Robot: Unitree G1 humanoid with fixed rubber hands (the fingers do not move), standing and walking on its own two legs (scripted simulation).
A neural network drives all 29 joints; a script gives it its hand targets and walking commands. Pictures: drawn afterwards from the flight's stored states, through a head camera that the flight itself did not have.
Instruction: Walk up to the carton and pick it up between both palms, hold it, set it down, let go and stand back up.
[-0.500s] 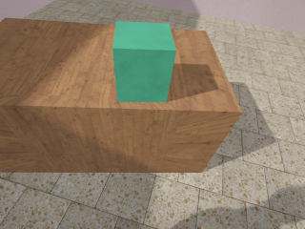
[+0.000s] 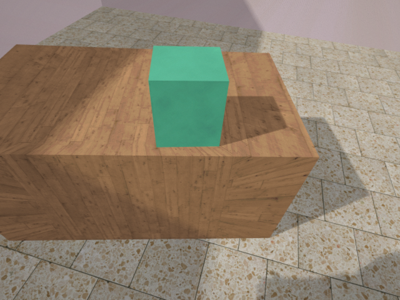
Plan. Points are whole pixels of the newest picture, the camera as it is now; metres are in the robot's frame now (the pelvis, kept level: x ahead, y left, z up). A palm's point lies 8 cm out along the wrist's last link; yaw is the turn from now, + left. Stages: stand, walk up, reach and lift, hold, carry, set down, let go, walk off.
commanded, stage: walk up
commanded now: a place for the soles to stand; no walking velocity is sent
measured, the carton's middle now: (187, 98) +0.72 +0.04 +0.00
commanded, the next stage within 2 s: none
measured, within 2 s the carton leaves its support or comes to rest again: neither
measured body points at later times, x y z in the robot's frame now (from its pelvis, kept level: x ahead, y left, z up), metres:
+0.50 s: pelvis +0.09 -0.03 +0.00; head +0.10 -0.04 +0.45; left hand +0.12 +0.29 -0.12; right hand +0.17 -0.34 -0.13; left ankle +0.11 +0.10 -0.70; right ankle +0.04 -0.15 -0.74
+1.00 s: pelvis +0.21 -0.01 -0.01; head +0.22 +0.00 +0.44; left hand +0.29 +0.31 -0.13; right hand +0.28 -0.32 -0.12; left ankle +0.20 +0.09 -0.74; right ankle +0.25 -0.14 -0.74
